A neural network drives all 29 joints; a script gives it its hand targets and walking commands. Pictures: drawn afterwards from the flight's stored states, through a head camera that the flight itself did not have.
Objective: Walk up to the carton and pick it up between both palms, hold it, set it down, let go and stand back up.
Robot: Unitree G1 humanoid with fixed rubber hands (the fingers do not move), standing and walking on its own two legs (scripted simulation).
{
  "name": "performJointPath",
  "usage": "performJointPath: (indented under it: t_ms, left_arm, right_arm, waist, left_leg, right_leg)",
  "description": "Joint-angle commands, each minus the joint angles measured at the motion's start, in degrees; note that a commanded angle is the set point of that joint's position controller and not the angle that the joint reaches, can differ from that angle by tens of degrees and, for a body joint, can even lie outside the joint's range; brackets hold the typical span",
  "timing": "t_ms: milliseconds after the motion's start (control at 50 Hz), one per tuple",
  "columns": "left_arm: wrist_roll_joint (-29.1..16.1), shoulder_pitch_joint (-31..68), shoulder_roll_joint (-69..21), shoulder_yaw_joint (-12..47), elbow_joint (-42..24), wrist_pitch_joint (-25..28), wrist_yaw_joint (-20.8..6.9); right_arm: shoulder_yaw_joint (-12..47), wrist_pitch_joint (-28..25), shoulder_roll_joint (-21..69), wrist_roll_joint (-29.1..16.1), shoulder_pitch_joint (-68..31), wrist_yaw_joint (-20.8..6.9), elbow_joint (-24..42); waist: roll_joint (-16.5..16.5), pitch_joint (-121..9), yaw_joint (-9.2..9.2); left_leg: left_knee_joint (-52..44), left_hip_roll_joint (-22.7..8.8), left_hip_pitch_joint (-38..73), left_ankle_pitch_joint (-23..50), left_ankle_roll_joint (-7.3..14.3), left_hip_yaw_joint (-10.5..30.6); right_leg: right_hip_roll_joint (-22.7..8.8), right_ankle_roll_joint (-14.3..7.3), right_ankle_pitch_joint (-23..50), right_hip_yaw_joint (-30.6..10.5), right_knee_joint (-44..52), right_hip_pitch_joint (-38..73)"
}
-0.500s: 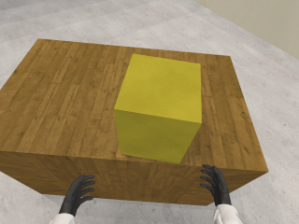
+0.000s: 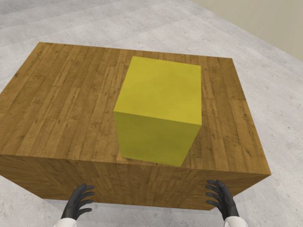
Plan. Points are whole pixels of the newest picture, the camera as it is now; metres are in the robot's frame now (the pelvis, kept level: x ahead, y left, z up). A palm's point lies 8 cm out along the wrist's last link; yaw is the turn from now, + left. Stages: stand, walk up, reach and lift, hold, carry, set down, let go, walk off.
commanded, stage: set down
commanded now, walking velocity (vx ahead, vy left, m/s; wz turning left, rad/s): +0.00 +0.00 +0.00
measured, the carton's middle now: (158, 114) +0.44 -0.03 +0.01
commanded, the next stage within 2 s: let go in 0.54 s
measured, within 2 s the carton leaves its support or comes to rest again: neither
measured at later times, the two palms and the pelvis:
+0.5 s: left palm (71, 221) +0.17 +0.20 -0.09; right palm (230, 219) +0.16 -0.22 -0.09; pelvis +0.01 +0.00 +0.00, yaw +0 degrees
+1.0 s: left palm (71, 224) +0.16 +0.20 -0.10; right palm (232, 222) +0.15 -0.22 -0.09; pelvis +0.01 +0.00 +0.00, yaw +0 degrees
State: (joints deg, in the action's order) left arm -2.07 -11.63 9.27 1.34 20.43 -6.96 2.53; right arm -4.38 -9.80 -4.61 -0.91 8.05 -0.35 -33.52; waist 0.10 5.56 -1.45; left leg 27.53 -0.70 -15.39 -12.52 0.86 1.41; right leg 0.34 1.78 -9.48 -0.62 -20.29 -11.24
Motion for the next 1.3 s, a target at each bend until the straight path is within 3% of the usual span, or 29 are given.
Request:
performJointPath:
  t_ms: [0,520,1020,1040,1080,1160,1200,1280]
  left_arm:
    - [1.0,4.4,6.0,-0.9,-6.3,0.5,1.5]
    - [3.4,3.6,5.1,-1.9,-0.3,1.1,2.0]
    - [3.5,5.0,5.5,-2.3,1.7,1.8,1.9]
    - [4.0,-1.3,18.3,-6.0,7.5,5.2,0.7]
    - [3.4,-1.0,17.8,-6.9,8.3,6.8,-0.5]
    - [4.1,0.6,15.9,-7.0,11.0,8.7,-1.7]
    - [4.3,0.2,15.8,-7.1,12.6,9.5,-2.0]
    - [4.2,-0.6,16.6,-7.7,15.2,10.7,-2.2]
  right_arm:
    - [-1.6,-2.9,-13.1,1.5,-4.0,-0.6,3.4]
    - [-3.0,-5.9,-16.4,3.5,-4.9,-3.6,-5.3]
    - [-3.5,-6.5,-16.4,4.0,-5.6,-3.9,-7.4]
    - [-2.6,0.2,-22.3,4.2,2.1,-0.7,-8.3]
    - [-1.9,3.5,-21.2,4.0,2.7,0.6,-7.8]
    - [-1.4,5.2,-21.1,4.5,1.0,1.0,-7.7]
    - [-1.4,5.4,-20.9,4.5,1.5,1.0,-8.4]
    - [-1.7,5.5,-21.3,4.4,2.8,0.7,-9.0]
  waist:
    - [-6.7,-14.2,4.27]
    - [-6.3,-15.0,3.14]
    - [-5.0,-13.4,3.24]
    - [-7.1,-23.4,2.03]
    - [-3.9,-23.4,1.25]
    - [-4.4,-13.9,1.99]
    - [-4.0,-10.1,1.61]
    - [-3.6,-10.5,0.89]
  left_leg:
    - [-10.0,-0.8,15.4,9.3,-5.5,-5.2]
    - [-8.8,-0.3,15.1,13.3,-6.0,-5.8]
    - [-9.1,0.1,13.8,10.6,-5.1,-6.5]
    - [0.1,-4.3,10.9,20.2,-0.9,0.6]
    - [-0.5,-4.9,7.6,11.0,1.0,2.2]
    - [-5.0,-5.0,-0.4,-2.4,1.7,4.7]
    - [-5.3,-5.1,-1.8,-2.5,1.9,4.9]
    - [-4.0,-5.1,0.2,4.6,2.3,4.8]
  right_leg:
    - [3.0,-3.6,0.6,3.7,1.3,5.5]
    - [3.7,-3.6,3.7,5.1,0.0,5.5]
    - [3.4,-3.6,2.7,4.6,-0.2,5.3]
    - [-4.8,-3.5,8.3,-3.1,-6.9,4.3]
    - [-4.5,-3.4,3.2,-2.6,-7.4,5.2]
    - [-4.6,-3.2,-1.2,-3.4,-5.5,1.8]
    - [-4.9,-3.6,-0.7,-4.1,-4.4,0.2]
    - [-5.4,-4.1,3.3,-4.9,-3.8,0.3]
